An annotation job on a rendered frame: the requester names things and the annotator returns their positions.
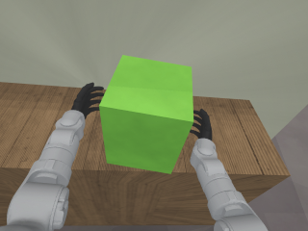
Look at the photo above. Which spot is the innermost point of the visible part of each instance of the right robot forearm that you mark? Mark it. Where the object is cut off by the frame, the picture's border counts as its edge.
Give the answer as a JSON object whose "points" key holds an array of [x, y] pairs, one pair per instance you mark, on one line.
{"points": [[223, 199]]}

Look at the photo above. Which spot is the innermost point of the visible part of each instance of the left robot upper arm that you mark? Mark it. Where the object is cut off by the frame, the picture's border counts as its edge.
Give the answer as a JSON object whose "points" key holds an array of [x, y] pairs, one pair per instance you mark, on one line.
{"points": [[39, 207]]}

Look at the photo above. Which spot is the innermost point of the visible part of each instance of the carton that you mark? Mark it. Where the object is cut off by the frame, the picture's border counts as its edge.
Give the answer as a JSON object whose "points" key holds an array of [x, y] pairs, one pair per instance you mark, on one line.
{"points": [[147, 113]]}

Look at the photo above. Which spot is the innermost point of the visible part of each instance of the right robot upper arm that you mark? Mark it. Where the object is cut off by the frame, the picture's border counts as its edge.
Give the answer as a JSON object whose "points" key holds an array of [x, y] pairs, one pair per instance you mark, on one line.
{"points": [[247, 222]]}

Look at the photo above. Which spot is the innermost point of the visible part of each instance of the robot right hand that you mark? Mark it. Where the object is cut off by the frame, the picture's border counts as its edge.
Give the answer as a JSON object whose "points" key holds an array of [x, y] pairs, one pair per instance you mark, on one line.
{"points": [[205, 129]]}

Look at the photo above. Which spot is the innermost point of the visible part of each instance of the left robot forearm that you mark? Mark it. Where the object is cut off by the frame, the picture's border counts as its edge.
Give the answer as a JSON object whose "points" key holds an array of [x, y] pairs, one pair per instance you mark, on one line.
{"points": [[56, 159]]}

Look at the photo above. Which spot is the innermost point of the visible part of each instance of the robot left hand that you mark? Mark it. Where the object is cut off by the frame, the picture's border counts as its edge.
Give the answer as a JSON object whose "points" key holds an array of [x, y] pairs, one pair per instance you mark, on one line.
{"points": [[83, 101]]}

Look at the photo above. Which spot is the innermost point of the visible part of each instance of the pedestal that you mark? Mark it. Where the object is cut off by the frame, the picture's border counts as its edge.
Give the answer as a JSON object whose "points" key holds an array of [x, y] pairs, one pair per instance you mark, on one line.
{"points": [[102, 194]]}

